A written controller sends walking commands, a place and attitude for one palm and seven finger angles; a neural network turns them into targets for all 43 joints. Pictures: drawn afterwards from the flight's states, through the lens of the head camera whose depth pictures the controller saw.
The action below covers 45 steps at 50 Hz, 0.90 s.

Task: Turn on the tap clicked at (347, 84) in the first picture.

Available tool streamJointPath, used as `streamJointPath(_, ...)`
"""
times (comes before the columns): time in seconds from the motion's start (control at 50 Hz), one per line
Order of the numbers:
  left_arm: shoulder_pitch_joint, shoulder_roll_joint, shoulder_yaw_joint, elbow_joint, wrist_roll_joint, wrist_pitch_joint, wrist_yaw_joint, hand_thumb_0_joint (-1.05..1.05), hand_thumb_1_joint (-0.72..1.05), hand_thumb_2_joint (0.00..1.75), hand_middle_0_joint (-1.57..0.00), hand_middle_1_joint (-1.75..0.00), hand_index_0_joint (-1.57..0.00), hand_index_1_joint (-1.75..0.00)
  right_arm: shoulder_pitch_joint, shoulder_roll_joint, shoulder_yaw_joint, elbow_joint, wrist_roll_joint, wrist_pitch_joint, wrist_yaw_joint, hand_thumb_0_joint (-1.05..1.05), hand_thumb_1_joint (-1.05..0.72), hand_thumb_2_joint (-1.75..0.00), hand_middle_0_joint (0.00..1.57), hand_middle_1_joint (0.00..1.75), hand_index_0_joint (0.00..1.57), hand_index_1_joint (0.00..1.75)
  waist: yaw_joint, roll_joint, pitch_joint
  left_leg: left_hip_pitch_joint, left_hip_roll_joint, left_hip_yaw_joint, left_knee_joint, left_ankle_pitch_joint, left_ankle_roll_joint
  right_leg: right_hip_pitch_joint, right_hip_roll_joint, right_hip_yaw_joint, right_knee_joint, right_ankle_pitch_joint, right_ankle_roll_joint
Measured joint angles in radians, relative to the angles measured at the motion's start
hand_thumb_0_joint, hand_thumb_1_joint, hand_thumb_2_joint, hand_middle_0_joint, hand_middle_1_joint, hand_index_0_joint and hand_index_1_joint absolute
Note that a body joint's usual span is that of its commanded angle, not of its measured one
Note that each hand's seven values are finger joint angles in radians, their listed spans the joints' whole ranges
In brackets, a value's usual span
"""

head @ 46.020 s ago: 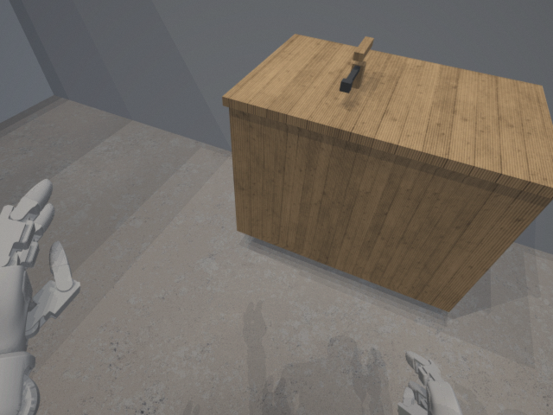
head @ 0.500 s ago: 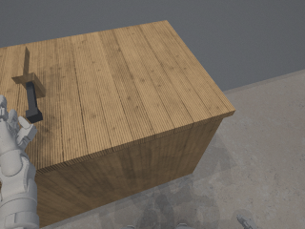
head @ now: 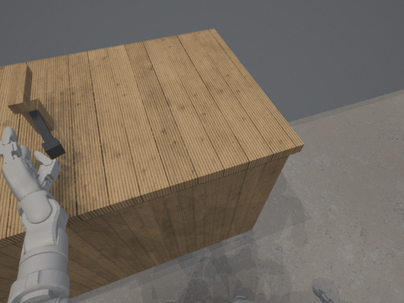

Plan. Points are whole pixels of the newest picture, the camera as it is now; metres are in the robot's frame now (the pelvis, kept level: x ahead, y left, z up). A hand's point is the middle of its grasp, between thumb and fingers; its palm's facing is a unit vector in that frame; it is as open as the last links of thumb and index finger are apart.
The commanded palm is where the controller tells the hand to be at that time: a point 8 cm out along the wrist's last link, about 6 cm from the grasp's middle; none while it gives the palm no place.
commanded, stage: push the lever round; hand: left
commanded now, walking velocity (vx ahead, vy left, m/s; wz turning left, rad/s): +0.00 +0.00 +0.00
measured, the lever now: (53, 148) +0.39 +0.32 +0.07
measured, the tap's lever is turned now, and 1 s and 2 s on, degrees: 19 45 70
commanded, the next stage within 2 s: none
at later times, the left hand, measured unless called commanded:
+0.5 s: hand (78, 152) +0.39 +0.27 +0.07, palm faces +0.74 -0.67 -0.07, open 7.7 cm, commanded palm +0.34 +0.29 +0.07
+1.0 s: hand (91, 142) +0.42 +0.25 +0.06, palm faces +0.82 -0.57 -0.07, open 7.7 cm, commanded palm +0.37 +0.27 +0.07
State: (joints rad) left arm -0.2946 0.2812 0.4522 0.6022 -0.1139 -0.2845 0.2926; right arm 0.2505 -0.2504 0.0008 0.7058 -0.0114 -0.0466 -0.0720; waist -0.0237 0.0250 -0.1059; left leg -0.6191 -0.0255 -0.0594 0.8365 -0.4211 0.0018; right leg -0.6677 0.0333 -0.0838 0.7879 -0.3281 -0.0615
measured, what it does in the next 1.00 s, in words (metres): stands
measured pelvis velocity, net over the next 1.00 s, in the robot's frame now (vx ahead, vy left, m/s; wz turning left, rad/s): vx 0.00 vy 0.00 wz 0.00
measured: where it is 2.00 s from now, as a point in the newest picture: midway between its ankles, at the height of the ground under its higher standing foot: outside the picture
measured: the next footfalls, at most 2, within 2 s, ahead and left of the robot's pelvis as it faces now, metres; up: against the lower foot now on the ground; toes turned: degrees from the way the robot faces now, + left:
none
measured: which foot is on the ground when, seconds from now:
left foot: down 0.00-1.00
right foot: down 0.00-1.00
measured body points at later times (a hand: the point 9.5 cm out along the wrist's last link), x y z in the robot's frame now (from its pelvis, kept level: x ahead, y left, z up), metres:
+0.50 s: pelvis +0.00 +0.00 +0.00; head +0.05 +0.00 +0.45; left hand +0.35 +0.30 +0.07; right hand +0.11 -0.25 -0.12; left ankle -0.01 +0.12 -0.70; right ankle +0.03 -0.08 -0.70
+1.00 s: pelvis +0.00 +0.00 +0.00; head +0.05 +0.00 +0.44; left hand +0.37 +0.28 +0.07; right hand +0.08 -0.26 -0.13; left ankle -0.01 +0.12 -0.70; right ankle +0.03 -0.08 -0.70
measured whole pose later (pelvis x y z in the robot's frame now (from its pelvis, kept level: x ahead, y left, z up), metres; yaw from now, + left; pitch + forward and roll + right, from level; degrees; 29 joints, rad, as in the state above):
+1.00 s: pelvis +0.00 +0.00 +0.00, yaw +0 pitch +14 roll -1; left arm -0.56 0.15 0.43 0.80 0.06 -0.25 0.75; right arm 0.26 -0.22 -0.03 0.76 -0.08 -0.02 -0.01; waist -0.07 0.02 -0.15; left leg -0.67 -0.03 -0.06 0.86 -0.43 0.00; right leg -0.72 0.03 -0.08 0.81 -0.33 -0.06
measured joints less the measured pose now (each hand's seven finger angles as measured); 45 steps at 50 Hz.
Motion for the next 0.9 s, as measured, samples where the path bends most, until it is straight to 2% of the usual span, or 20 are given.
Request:
streamJointPath(0.34, -0.079, -0.055, -0.035, 0.043, 0.066, 0.011, 0.176, 0.00, 0.91, 0.91, -0.16, -0.15, -0.15, -0.15, -0.007, 0.011, -0.006, 0.010, -0.018, 0.012, 0.013, 0.00, -0.90, -0.89, 0.20, 0.30, 0.20, 0.30, -0.013, -0.002, -0.007, -0.015, -0.003, 0.000, 0.007, 0.000, 0.002, -0.013, -0.003, 0.000, 0.006, 0.000, 0.003)
streamJointPath(0.5, -0.105, -0.099, -0.066, 0.048, 0.103, 0.016, 0.271, 0.01, 0.93, 0.91, -0.16, -0.15, -0.15, -0.15, -0.001, 0.016, -0.018, 0.021, -0.030, 0.012, 0.028, 0.00, -0.90, -0.89, 0.20, 0.30, 0.20, 0.30, -0.016, 0.003, -0.021, -0.021, -0.004, 0.003, 0.014, -0.005, 0.003, -0.021, -0.004, 0.003, 0.012, -0.004, 0.005)
streamJointPath(0.68, -0.166, -0.117, -0.059, 0.099, 0.140, 0.036, 0.355, 0.00, 0.93, 0.91, -0.16, -0.15, -0.15, -0.15, -0.002, 0.029, -0.017, 0.028, -0.040, 0.021, 0.036, 0.00, -0.90, -0.89, 0.20, 0.30, 0.20, 0.30, -0.026, -0.005, -0.026, -0.025, -0.004, 0.006, 0.012, -0.004, 0.003, -0.027, -0.004, 0.006, 0.014, -0.004, 0.005)
streamJointPath(0.9, -0.241, -0.127, -0.038, 0.171, 0.167, 0.030, 0.431, 0.00, 0.92, 0.91, -0.16, -0.15, -0.15, -0.15, 0.004, 0.029, -0.028, 0.046, -0.059, 0.022, 0.053, 0.00, -0.90, -0.89, 0.20, 0.30, 0.20, 0.30, -0.037, -0.003, -0.033, -0.050, -0.002, 0.002, 0.021, -0.004, -0.001, -0.051, -0.003, 0.001, 0.022, -0.004, 0.001)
